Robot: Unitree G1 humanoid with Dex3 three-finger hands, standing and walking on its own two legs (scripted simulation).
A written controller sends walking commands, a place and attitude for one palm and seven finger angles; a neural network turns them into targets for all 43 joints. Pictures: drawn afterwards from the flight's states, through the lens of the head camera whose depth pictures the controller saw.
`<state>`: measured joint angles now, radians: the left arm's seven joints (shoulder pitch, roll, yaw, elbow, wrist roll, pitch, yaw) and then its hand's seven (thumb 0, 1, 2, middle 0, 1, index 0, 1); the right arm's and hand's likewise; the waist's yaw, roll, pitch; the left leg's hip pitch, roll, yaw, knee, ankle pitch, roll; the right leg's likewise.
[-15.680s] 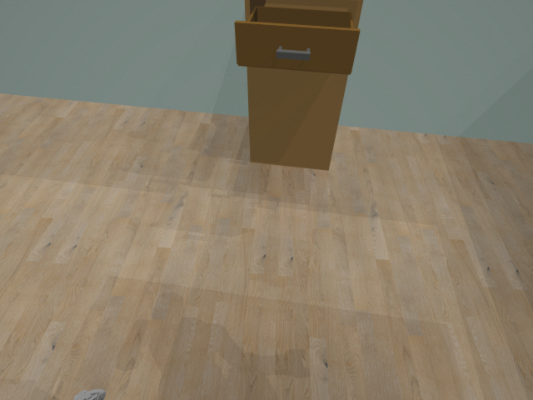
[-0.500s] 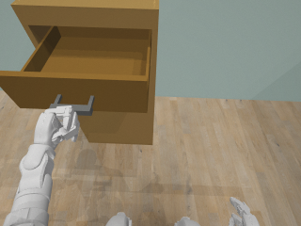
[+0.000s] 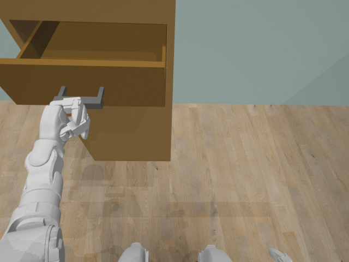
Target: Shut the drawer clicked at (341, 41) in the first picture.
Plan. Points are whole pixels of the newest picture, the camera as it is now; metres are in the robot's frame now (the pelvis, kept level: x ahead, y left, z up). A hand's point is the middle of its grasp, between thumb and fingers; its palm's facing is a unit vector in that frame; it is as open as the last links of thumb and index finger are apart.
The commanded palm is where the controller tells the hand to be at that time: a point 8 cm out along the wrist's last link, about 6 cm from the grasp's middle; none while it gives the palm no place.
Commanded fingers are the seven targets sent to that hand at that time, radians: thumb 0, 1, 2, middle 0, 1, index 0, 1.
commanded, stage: push the drawer shut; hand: left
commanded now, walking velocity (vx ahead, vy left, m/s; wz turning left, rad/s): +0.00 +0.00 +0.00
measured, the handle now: (80, 96) +0.48 +0.24 +0.07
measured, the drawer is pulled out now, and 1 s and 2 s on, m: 0.17 0.06 0.00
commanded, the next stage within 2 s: pull the fist back off the drawer in 1.72 s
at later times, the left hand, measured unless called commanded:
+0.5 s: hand (92, 103) +0.46 +0.21 +0.07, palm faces +0.01 -1.00 -0.02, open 3.1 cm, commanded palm +0.46 +0.25 +0.07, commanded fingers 0.00 0.90 0.90 -1.40 -1.60 -1.40 -1.60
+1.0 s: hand (95, 85) +0.52 +0.21 +0.07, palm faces +0.01 -1.00 -0.03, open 3.3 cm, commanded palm +0.51 +0.25 +0.07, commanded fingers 0.00 0.90 0.90 -1.40 -1.60 -1.40 -1.60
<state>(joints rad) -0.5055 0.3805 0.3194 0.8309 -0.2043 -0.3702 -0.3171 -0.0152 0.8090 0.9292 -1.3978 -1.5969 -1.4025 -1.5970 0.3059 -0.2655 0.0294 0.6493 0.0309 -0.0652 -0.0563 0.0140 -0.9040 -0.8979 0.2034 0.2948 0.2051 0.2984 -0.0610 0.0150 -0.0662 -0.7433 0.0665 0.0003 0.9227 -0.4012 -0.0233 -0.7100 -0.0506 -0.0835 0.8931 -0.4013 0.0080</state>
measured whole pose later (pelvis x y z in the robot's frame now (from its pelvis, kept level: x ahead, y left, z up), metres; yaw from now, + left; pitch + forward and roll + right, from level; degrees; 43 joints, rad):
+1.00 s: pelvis +0.00 +0.01 -0.02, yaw -2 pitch +20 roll -3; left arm -0.94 0.59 0.43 1.21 -0.08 -0.36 -0.29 0.04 0.84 0.94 -1.40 -1.60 -1.40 -1.60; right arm 0.40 -0.28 0.04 0.66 -0.01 0.02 -0.03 0.01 -0.90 -0.90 0.20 0.29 0.21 0.30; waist -0.18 0.02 -0.08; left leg -0.95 0.09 -0.01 1.02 -0.43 -0.02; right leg -0.90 -0.02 -0.08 0.94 -0.40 0.01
